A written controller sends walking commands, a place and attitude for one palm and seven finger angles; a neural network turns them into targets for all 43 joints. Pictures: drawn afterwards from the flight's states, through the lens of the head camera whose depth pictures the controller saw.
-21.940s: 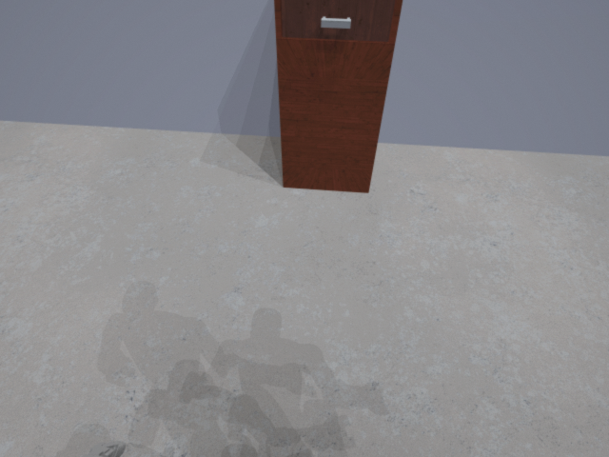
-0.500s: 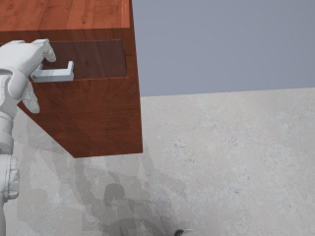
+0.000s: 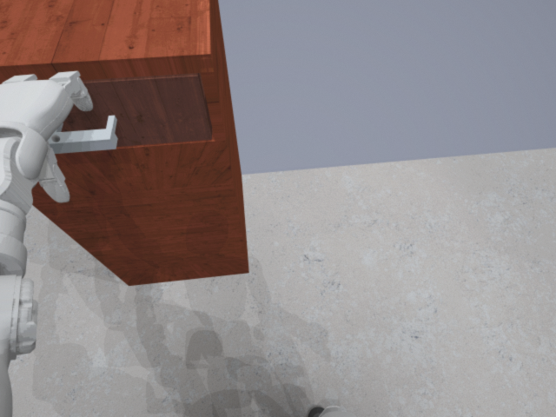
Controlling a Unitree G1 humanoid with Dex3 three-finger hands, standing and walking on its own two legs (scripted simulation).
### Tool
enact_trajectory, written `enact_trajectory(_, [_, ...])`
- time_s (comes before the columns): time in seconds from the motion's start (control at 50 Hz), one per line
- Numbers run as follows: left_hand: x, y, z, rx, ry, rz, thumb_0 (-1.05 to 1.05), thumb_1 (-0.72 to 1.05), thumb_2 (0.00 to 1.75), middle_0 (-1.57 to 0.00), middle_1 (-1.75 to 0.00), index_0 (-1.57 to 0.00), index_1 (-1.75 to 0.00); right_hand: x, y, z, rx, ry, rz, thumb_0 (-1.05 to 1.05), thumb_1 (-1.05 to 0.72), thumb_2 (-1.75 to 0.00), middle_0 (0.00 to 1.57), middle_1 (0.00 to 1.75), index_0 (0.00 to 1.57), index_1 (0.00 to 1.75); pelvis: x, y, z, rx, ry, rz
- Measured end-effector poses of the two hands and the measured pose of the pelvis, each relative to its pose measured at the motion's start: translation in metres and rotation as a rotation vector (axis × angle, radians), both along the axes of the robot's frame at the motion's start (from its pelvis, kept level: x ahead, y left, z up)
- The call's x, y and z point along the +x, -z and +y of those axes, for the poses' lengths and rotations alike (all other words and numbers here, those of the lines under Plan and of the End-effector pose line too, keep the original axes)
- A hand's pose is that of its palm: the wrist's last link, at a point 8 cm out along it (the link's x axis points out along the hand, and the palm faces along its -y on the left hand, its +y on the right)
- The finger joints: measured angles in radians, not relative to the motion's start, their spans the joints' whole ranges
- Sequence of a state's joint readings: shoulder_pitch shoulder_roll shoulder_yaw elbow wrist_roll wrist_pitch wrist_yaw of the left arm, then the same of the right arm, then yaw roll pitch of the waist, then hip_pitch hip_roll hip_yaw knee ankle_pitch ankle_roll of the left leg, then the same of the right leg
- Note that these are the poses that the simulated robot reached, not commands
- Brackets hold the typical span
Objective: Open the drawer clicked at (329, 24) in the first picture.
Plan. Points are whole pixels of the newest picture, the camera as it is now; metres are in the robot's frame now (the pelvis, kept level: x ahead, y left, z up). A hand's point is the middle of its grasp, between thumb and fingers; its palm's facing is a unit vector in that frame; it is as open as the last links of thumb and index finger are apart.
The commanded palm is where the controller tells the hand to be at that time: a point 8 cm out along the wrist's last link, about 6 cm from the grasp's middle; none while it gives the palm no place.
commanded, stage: re-aim the fingers above the handle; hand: left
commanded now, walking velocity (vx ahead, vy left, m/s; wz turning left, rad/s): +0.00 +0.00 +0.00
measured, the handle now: (82, 132) +0.54 +0.30 +0.05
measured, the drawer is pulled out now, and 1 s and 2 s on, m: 0.00 0.00 0.00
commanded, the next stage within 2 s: lower the fingers behind the handle in 1.52 s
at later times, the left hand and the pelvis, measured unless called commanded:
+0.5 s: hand (53, 135) +0.48 +0.30 +0.10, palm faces -0.05 -0.03 -1.00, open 13.8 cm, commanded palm +0.46 +0.32 +0.16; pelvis -0.01 +0.00 +0.00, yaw +0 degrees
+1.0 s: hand (33, 132) +0.48 +0.32 +0.12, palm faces +0.04 -0.04 -1.00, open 13.8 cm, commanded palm +0.46 +0.33 +0.16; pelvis -0.01 +0.01 -0.01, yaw +0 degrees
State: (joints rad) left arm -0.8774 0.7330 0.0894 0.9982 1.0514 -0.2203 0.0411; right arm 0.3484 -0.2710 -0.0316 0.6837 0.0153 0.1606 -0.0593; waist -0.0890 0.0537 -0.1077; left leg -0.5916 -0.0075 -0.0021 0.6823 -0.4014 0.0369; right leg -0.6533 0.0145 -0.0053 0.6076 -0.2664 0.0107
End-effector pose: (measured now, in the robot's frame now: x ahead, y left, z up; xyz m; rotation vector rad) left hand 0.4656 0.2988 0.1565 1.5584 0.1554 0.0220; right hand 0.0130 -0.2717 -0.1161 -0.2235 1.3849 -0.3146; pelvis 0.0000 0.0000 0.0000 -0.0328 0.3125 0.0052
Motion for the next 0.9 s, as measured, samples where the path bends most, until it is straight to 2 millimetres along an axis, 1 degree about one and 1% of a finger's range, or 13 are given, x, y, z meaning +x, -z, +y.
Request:
enact_trajectory(0.1, [-0.005, -0.003, 0.005, 0.005, -0.016, -0.031, 0.00, -0.49, 0.30, -0.31, -1.20, -0.32, -1.20, 0.003, 0.001, -0.004, -0.003, -0.011, -0.010, 0.00, -0.90, -0.89, 0.21, 0.30, 0.21, 0.30, -0.002, 0.001, -0.001, 0.002, 0.001, 0.002])
enact_trajectory(0.22, [-0.010, -0.004, 0.014, 0.027, -0.056, -0.015, 0.00, -0.49, 0.30, -0.31, -1.20, -0.32, -1.20, 0.007, 0.001, -0.006, -0.008, -0.021, -0.025, 0.00, -0.90, -0.89, 0.21, 0.30, 0.21, 0.30, -0.004, 0.001, -0.001, 0.002, -0.005, 0.000])
enact_trajectory(0.34, [-0.010, 0.001, 0.010, 0.017, -0.031, 0.018, 0.00, -0.49, 0.30, -0.31, -1.20, -0.32, -1.20, 0.010, -0.003, -0.007, -0.024, -0.026, -0.036, 0.00, -0.90, -0.89, 0.21, 0.30, 0.21, 0.30, -0.005, 0.000, -0.001, 0.001, -0.014, -0.006])
enact_trajectory(0.42, [-0.005, 0.001, 0.003, 0.000, 0.010, -0.005, 0.00, -0.49, 0.30, -0.32, -1.20, -0.32, -1.20, 0.008, -0.005, -0.006, -0.035, -0.024, -0.038, 0.00, -0.90, -0.89, 0.21, 0.30, 0.21, 0.30, -0.005, 0.001, 0.000, 0.000, -0.012, -0.003])
enact_trajectory(0.48, [-0.001, -0.001, 0.001, -0.009, 0.016, -0.028, 0.00, -0.49, 0.30, -0.32, -1.20, -0.32, -1.20, 0.005, -0.004, -0.005, -0.034, -0.020, -0.033, 0.00, -0.90, -0.89, 0.21, 0.30, 0.21, 0.30, -0.005, 0.002, 0.001, -0.001, -0.008, 0.001])
enact_trajectory(0.52, [0.001, -0.004, 0.005, -0.015, 0.000, -0.044, 0.00, -0.49, 0.30, -0.32, -1.20, -0.32, -1.20, 0.003, -0.003, -0.004, -0.029, -0.016, -0.026, 0.00, -0.90, -0.89, 0.21, 0.30, 0.21, 0.30, -0.005, 0.003, 0.002, 0.000, -0.001, 0.004])
enact_trajectory(0.58, [0.000, -0.008, 0.019, -0.002, -0.048, -0.052, 0.00, -0.49, 0.30, -0.31, -1.20, -0.32, -1.20, -0.001, 0.000, -0.001, -0.018, -0.008, -0.013, 0.00, -0.90, -0.89, 0.21, 0.30, 0.21, 0.30, -0.005, 0.003, 0.004, 0.000, 0.011, 0.010])
enact_trajectory(0.64, [-0.005, -0.010, 0.034, 0.026, -0.095, -0.028, 0.00, -0.49, 0.30, -0.31, -1.20, -0.32, -1.20, -0.004, 0.002, 0.003, -0.003, -0.001, 0.002, 0.00, -0.90, -0.89, 0.21, 0.30, 0.21, 0.30, -0.004, 0.003, 0.006, -0.001, 0.015, 0.012])
enact_trajectory(0.7, [-0.014, -0.006, 0.042, 0.043, -0.103, 0.023, 0.00, -0.49, 0.30, -0.31, -1.20, -0.32, -1.20, -0.005, 0.003, 0.006, 0.007, -0.002, 0.017, 0.00, -0.90, -0.89, 0.21, 0.30, 0.21, 0.30, -0.003, 0.001, 0.007, -0.003, 0.008, 0.008])
enact_trajectory(0.74, [-0.019, -0.002, 0.041, 0.038, -0.076, 0.052, 0.00, -0.49, 0.30, -0.31, -1.20, -0.32, -1.20, -0.005, 0.002, 0.008, 0.008, -0.007, 0.026, 0.00, -0.90, -0.89, 0.21, 0.30, 0.21, 0.30, -0.002, 0.001, 0.008, -0.005, 0.000, 0.002])
enact_trajectory(0.8, [-0.023, 0.004, 0.029, 0.010, 0.000, 0.061, 0.00, -0.49, 0.30, -0.31, -1.20, -0.32, -1.20, -0.001, 0.000, 0.009, -0.003, -0.019, 0.028, 0.00, -0.90, -0.89, 0.21, 0.30, 0.21, 0.30, -0.002, 0.000, 0.009, -0.008, -0.014, -0.008])
enact_trajectory(0.86, [-0.021, 0.005, 0.015, -0.025, 0.071, 0.022, 0.00, -0.49, 0.30, -0.32, -1.20, -0.32, -1.20, 0.005, -0.002, 0.008, -0.018, -0.031, 0.010, 0.00, -0.90, -0.89, 0.21, 0.30, 0.21, 0.30, -0.004, 0.001, 0.009, -0.009, -0.024, -0.013])
enact_trajectory(0.9, [-0.018, 0.003, 0.010, -0.040, 0.087, -0.025, 0.00, -0.49, 0.30, -0.32, -1.20, -0.32, -1.20, 0.009, -0.003, 0.006, -0.026, -0.037, -0.009, 0.00, -0.90, -0.89, 0.21, 0.30, 0.21, 0.30, -0.005, 0.003, 0.009, -0.009, -0.023, -0.010])
